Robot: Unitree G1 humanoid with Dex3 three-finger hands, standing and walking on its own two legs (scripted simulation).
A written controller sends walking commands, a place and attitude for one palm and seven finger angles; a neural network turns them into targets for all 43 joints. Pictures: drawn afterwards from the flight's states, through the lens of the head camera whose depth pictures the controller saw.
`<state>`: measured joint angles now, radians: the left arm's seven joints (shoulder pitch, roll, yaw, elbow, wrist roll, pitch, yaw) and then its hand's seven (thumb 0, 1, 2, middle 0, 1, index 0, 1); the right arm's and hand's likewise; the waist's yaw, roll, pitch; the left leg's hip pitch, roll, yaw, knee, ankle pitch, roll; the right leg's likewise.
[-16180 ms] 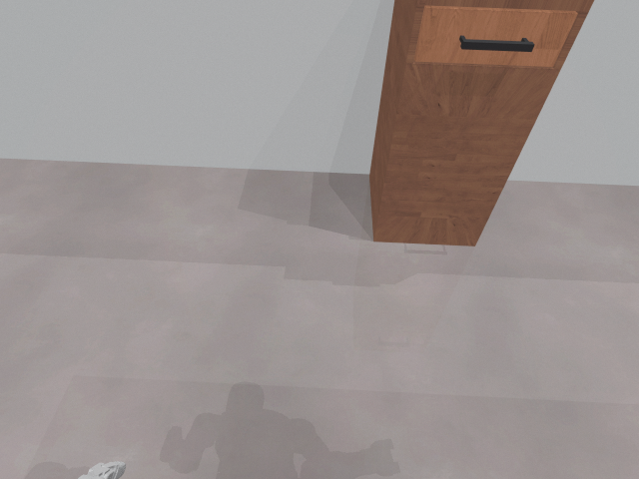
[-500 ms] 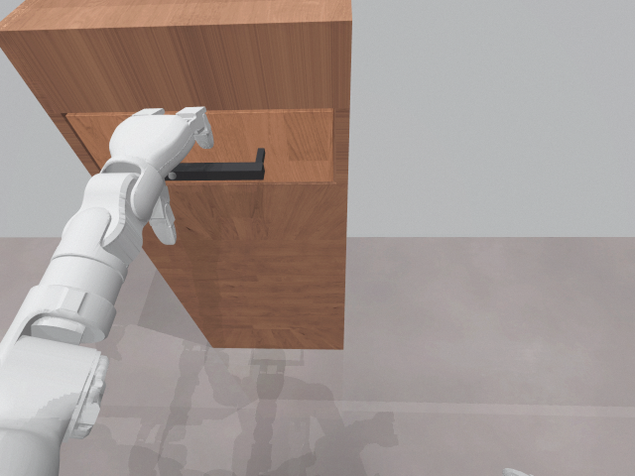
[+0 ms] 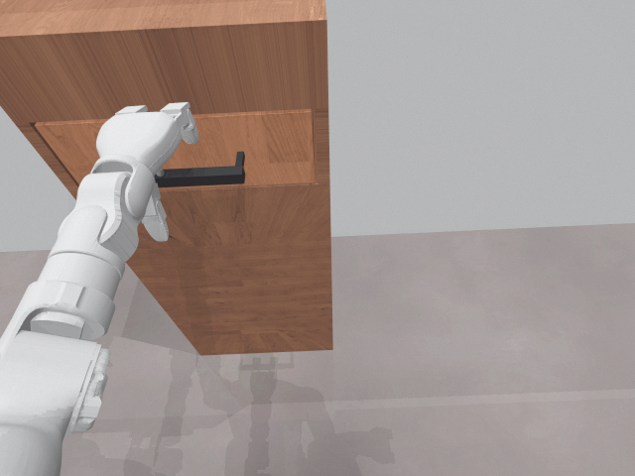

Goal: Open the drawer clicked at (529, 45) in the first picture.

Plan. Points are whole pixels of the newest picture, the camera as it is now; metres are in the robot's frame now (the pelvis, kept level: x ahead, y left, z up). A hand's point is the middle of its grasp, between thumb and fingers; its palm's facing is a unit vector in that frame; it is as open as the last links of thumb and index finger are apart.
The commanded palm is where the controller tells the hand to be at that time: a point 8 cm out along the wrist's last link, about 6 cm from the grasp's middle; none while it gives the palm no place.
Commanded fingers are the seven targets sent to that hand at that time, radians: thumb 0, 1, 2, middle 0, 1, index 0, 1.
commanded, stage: move the hooked fingers above the handle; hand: left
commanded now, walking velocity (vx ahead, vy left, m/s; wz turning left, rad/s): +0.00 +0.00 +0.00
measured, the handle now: (184, 168) +0.53 +0.21 +0.08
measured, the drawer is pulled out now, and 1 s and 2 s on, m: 0.00 0.00 0.00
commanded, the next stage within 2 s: lower the fingers behind the handle in 0.88 s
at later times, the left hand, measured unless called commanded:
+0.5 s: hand (166, 162) +0.48 +0.20 +0.13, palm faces -0.03 -0.03 -1.00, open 13.8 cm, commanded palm +0.46 +0.22 +0.20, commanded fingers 0.00 -0.50 0.30 -0.30 -1.20 -0.30 -1.20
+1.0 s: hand (147, 171) +0.46 +0.22 +0.14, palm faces +0.01 -0.04 -1.00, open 13.9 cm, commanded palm +0.44 +0.22 +0.20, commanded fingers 0.00 -0.50 0.30 -0.30 -1.20 -0.30 -1.20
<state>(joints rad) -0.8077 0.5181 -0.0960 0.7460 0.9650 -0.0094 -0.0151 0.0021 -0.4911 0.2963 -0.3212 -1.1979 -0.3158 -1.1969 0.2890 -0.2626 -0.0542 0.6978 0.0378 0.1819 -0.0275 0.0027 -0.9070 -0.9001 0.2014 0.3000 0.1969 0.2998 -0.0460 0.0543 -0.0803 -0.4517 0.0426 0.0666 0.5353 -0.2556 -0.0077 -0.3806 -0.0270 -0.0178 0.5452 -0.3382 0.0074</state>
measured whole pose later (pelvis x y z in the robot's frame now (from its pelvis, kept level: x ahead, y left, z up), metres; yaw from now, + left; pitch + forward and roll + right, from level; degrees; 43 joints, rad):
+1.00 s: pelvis +0.00 +0.00 +0.00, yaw +0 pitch +9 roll +0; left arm -0.82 0.52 -0.09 0.75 0.97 -0.01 -0.01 0.00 -0.49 0.30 -0.32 -1.20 -0.32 -1.20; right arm 0.23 -0.26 -0.04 0.68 0.04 0.17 -0.03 0.00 -0.91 -0.90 0.20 0.30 0.20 0.30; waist -0.03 0.05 -0.09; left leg -0.45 0.04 0.06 0.55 -0.26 -0.01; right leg -0.38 -0.03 -0.02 0.56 -0.34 0.01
